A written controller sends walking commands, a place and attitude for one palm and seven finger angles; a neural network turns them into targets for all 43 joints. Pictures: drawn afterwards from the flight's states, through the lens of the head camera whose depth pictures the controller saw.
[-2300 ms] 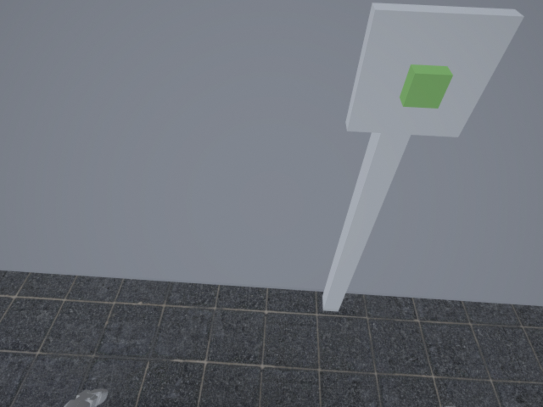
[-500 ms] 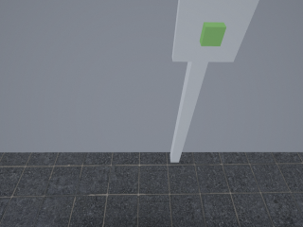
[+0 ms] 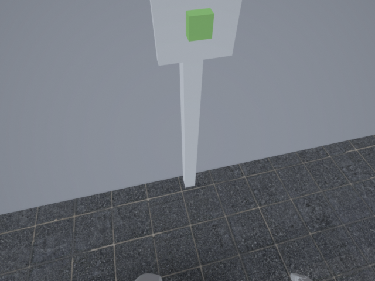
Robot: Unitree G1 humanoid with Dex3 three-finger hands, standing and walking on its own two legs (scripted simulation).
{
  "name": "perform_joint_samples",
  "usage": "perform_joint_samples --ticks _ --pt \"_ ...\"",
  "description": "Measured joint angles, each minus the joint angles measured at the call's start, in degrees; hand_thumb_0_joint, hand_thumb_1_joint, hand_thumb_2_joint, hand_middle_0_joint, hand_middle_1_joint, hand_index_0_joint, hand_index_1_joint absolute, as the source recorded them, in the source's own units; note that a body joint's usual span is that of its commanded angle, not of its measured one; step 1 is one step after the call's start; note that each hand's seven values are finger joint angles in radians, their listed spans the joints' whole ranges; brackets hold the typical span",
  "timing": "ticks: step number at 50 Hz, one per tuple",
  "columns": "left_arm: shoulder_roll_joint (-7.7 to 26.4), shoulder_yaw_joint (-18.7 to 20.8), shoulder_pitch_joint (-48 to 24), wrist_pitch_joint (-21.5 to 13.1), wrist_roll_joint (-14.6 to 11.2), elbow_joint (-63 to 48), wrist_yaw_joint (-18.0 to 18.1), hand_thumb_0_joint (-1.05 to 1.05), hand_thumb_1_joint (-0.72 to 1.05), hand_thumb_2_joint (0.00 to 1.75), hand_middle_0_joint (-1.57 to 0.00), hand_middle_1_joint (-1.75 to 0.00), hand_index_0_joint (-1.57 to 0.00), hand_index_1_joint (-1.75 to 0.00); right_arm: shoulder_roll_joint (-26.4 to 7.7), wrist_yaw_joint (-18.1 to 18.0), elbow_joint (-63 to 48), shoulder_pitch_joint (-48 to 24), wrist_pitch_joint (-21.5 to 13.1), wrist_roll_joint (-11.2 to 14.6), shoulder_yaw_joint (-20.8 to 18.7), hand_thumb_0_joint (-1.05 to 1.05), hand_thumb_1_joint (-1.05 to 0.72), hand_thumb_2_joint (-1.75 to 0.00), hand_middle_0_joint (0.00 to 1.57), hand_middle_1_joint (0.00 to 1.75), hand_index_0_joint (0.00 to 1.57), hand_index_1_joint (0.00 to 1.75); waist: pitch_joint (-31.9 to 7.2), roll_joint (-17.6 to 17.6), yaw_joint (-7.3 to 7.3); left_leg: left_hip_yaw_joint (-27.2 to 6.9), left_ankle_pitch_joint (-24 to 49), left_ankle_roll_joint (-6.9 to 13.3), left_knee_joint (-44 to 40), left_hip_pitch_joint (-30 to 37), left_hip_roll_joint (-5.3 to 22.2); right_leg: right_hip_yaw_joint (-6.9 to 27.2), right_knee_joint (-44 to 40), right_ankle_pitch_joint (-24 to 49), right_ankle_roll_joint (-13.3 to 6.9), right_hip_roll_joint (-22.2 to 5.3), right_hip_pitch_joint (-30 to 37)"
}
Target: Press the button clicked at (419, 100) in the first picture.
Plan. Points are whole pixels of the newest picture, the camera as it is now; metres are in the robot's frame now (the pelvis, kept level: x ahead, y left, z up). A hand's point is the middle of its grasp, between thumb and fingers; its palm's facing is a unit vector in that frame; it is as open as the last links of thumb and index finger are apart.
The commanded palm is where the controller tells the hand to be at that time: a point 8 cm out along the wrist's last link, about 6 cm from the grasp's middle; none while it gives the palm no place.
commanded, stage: walk to a spot facing it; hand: left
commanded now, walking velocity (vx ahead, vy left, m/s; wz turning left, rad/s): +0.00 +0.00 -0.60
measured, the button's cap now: (198, 24) +0.63 +0.05 +0.20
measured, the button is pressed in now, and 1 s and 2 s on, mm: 0 0 0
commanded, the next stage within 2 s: none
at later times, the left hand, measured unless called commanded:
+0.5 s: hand (121, 268) +0.16 +0.18 -0.17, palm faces -0.33 -0.92 -0.22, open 7.3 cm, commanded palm none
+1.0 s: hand (136, 252) +0.20 +0.16 -0.18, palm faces -0.55 -0.82 -0.18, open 7.3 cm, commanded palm none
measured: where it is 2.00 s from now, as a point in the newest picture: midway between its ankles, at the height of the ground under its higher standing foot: outside the picture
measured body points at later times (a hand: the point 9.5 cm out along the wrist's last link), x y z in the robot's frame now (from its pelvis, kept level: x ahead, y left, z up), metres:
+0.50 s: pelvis -0.02 +0.02 -0.01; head +0.03 +0.01 +0.44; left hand +0.17 +0.23 -0.15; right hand -0.07 -0.23 -0.15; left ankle -0.02 +0.15 -0.74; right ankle -0.05 -0.10 -0.73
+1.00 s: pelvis +0.00 +0.04 +0.00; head +0.05 +0.06 +0.44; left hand +0.23 +0.20 -0.16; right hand -0.09 -0.20 -0.12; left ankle +0.06 +0.12 -0.74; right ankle -0.09 -0.06 -0.66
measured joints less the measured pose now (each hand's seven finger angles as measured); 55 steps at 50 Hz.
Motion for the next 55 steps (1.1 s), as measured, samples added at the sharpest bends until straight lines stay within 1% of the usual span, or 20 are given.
perform_joint_samples --ticks 3,6,8,9,12,14,17,20,24,26,28,30,33,38,43,45,47,50,52,55 --pt "1.3 0.4 -0.8 0.5 0.1 -0.3 0.0 0.01 0.91 0.90 -0.20 -0.30 -0.21 -0.30 0.2 -0.2 -1.1 -0.3 -0.6 0.4 0.3 0.01 -0.91 -0.90 0.20 0.30 0.20 0.30 -0.7 -0.7 0.21 -0.2 0.0 0.9 -8.2 3.3 -1.1 2.1 0.3 0.6 1.1 0.7 -1.1" --pt "2.7 0.9 -1.4 1.1 -0.3 -0.8 -0.1 0.01 0.91 0.90 -0.20 -0.30 -0.21 -0.30 0.4 -0.3 -2.6 0.8 -2.1 0.4 0.8 0.01 -0.91 -0.90 0.20 0.30 0.20 0.30 -1.7 -1.2 -0.68 0.1 5.7 2.8 -20.0 8.0 -1.3 3.2 4.0 -1.3 2.4 1.7 -3.5" --pt "4.0 1.7 -2.4 1.6 0.0 -0.6 -0.4 0.01 0.91 0.90 -0.20 -0.30 -0.21 -0.30 1.3 -0.3 -2.9 1.6 -2.2 0.0 1.4 0.01 -0.91 -0.89 0.20 0.30 0.20 0.30 -1.4 -2.8 -0.90 1.8 6.1 3.7 -19.1 8.3 -1.7 1.0 14.9 -10.2 3.9 0.9 -7.3" --pt "4.5 2.1 -2.8 1.7 0.2 -0.6 -0.7 0.01 0.91 0.90 -0.20 -0.30 -0.21 -0.30 1.7 -0.3 -2.9 2.2 -2.0 -0.3 1.7 0.01 -0.91 -0.89 0.20 0.30 0.20 0.30 -1.3 -3.1 -1.02 2.5 5.9 3.9 -19.4 9.0 -1.4 -0.5 21.5 -12.1 4.6 0.4 -9.2" --pt "5.4 2.7 -3.3 1.7 0.3 -1.1 -1.5 0.01 0.91 0.90 -0.20 -0.30 -0.20 -0.30 2.4 -0.3 -2.5 4.0 -1.9 -0.6 2.3 0.01 -0.91 -0.89 0.20 0.30 0.20 0.30 -1.0 -3.3 -1.04 4.5 6.1 4.1 -21.4 11.1 -0.4 -4.2 36.3 -12.1 6.2 -1.9 -12.8" --pt "5.4 2.6 -3.6 1.7 0.2 -1.3 -1.7 0.01 0.91 0.90 -0.20 -0.30 -0.20 -0.30 2.6 -0.3 -2.1 5.0 -2.0 -0.8 2.4 0.01 -0.91 -0.89 0.21 0.30 0.20 0.30 -0.7 -2.8 -1.15 5.8 6.2 4.2 -22.1 12.1 0.5 -5.8 39.1 -12.2 6.9 -3.7 -12.7" --pt "4.8 2.2 -4.3 2.1 -0.1 -1.3 -2.0 0.01 0.91 0.90 -0.19 -0.30 -0.20 -0.30 2.7 -0.1 -1.6 6.2 -2.3 -0.8 2.2 0.01 -0.91 -0.89 0.21 0.30 0.20 0.30 0.1 -1.8 -1.66 7.9 5.9 4.1 -22.3 13.1 1.8 -7.5 35.5 -13.3 7.4 -6.3 -10.5" --pt "3.9 1.6 -5.5 2.5 -0.1 -1.2 -2.2 0.01 0.91 0.90 -0.19 -0.30 -0.20 -0.30 2.5 0.2 -1.1 7.2 -2.3 -1.0 1.8 0.01 -0.91 -0.89 0.21 0.30 0.20 0.30 1.2 -0.8 -2.48 10.3 5.1 3.6 -21.4 13.5 3.2 -9.3 27.6 -14.2 7.1 -8.0 -7.3" --pt "2.5 0.8 -7.3 2.0 -0.2 -1.4 -2.5 0.01 0.91 0.90 -0.19 -0.30 -0.20 -0.30 1.4 0.6 0.0 8.4 -2.0 -1.1 1.0 0.01 -0.90 -0.89 0.21 0.30 0.20 0.30 2.3 0.8 -3.83 13.3 2.6 2.3 -17.7 12.7 5.4 -11.4 16.7 -13.9 5.6 -8.0 -2.2" --pt "2.4 0.2 -7.8 0.9 -0.2 -2.2 -2.6 0.01 0.91 0.90 -0.19 -0.30 -0.20 -0.30 0.5 0.9 0.3 9.7 -1.7 -0.8 0.6 0.01 -0.90 -0.89 0.21 0.30 0.20 0.30 2.0 1.3 -4.28 14.3 0.3 1.3 -12.5 10.5 6.7 -12.3 7.9 -7.9 4.0 -7.8 2.1" --pt "1.5 -0.1 -8.6 -0.6 -0.3 -2.4 -1.7 0.01 0.91 0.90 -0.20 -0.30 -0.20 -0.30 -0.9 0.8 0.9 9.4 -0.5 -0.5 0.2 0.01 -0.91 -0.89 0.21 0.30 0.20 0.30 2.7 3.0 -4.57 10.3 -5.1 0.5 -0.6 5.3 7.2 -12.1 9.1 -8.7 2.6 -6.3 1.1" --pt "0.8 -0.4 -8.6 -1.1 -0.5 -2.8 -0.8 0.01 0.91 0.90 -0.20 -0.30 -0.20 -0.30 -1.5 0.3 1.6 8.5 0.6 -0.3 0.0 0.01 -0.91 -0.89 0.21 0.30 0.20 0.30 3.2 3.5 -4.68 6.4 -7.1 0.1 9.1 0.6 5.7 -11.2 9.4 -8.8 2.0 -5.5 1.0" --pt "0.6 -0.6 -8.0 -0.3 -0.4 -2.7 -0.1 0.01 0.91 0.90 -0.20 -0.30 -0.21 -0.30 -1.6 0.4 1.3 7.3 1.0 -0.4 -0.1 0.01 -0.91 -0.89 0.20 0.30 0.20 0.30 2.9 2.7 -4.67 4.5 -3.5 -0.7 13.3 -3.5 4.9 -9.3 6.8 -6.9 1.9 -4.7 2.0" --pt "0.9 -0.7 -6.9 0.6 0.0 -2.0 -0.3 0.01 0.91 0.90 -0.20 -0.30 -0.21 -0.30 -0.8 0.7 -0.7 5.8 0.4 -0.5 0.0 0.01 -0.91 -0.90 0.20 0.30 0.19 0.30 1.3 0.8 -4.26 4.0 -0.2 -1.0 5.5 -3.8 3.7 -5.8 4.6 -5.1 2.3 -3.9 2.0" --pt "1.6 -0.2 -6.1 1.3 -0.1 -2.0 -0.4 0.01 0.91 0.90 -0.20 -0.30 -0.21 -0.30 0.3 0.4 -2.4 5.3 -1.1 0.0 0.6 0.01 -0.91 -0.90 0.20 0.30 0.20 0.30 0.1 -0.8 -3.40 4.8 3.5 -0.2 -10.6 2.6 1.6 -2.3 6.4 -5.4 3.8 -2.8 0.1" --pt "2.4 0.5 -5.9 1.8 -0.5 -2.1 -0.5 0.01 0.91 0.90 -0.20 -0.30 -0.21 -0.30 1.2 0.2 -2.8 5.6 -2.0 -0.2 1.1 0.01 -0.91 -0.90 0.20 0.30 0.20 0.30 -0.2 -2.3 -3.23 6.1 5.6 3.2 -13.6 3.8 1.1 -1.3 11.4 -10.0 4.1 -2.7 -2.4" --pt "2.8 1.1 -5.8 2.3 -0.1 -1.8 -0.7 0.01 0.91 0.90 -0.20 -0.30 -0.21 -0.30 2.0 0.2 -2.9 6.1 -2.2 -0.6 1.9 0.01 -0.91 -0.89 0.20 0.30 0.20 0.30 -0.2 -2.4 -3.09 7.4 5.6 4.5 -13.6 4.2 2.1 -3.0 22.7 -16.1 4.6 -2.2 -6.3" --pt "3.4 2.0 -5.3 2.2 0.2 -1.6 -1.6 0.01 0.91 0.90 -0.20 -0.30 -0.20 -0.30 3.2 0.1 -2.5 6.8 -2.1 -0.9 2.5 0.01 -0.91 -0.89 0.20 0.30 0.20 0.30 0.1 -2.7 -2.73 9.4 6.9 4.4 -17.2 6.6 3.1 -5.9 36.7 -14.4 5.7 -3.6 -10.1" --pt "3.4 2.2 -4.9 2.2 0.1 -1.5 -1.9 0.01 0.91 0.90 -0.20 -0.30 -0.20 -0.30 3.7 0.1 -2.1 7.1 -2.1 -0.9 2.5 0.01 -0.91 -0.89 0.21 0.30 0.20 0.30 0.2 -2.5 -2.47 10.7 7.8 4.4 -19.2 7.9 3.7 -7.5 39.5 -13.3 6.4 -5.1 -10.5" --pt "2.7 2.1 -4.5 2.6 -0.1 -1.1 -2.1 0.01 0.91 0.90 -0.20 -0.30 -0.20 -0.30 4.0 0.3 -1.6 7.2 -2.1 -0.9 2.1 0.01 -0.91 -0.89 0.21 0.30 0.20 0.30 0.7 -1.4 -2.55 12.5 8.1 4.3 -20.5 9.0 4.9 -9.5 35.7 -14.4 6.9 -7.0 -8.6"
